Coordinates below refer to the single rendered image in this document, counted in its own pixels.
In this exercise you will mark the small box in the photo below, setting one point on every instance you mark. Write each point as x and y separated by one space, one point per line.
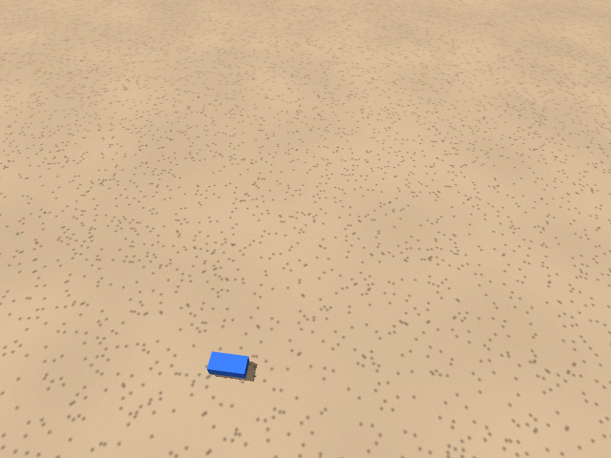
228 364

